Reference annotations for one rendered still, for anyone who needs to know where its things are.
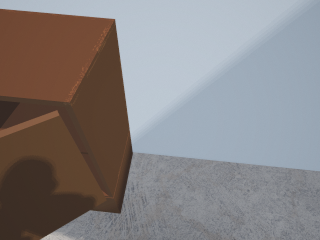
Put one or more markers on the cupboard door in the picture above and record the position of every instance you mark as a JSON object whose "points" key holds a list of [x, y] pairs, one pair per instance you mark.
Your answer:
{"points": [[45, 182]]}

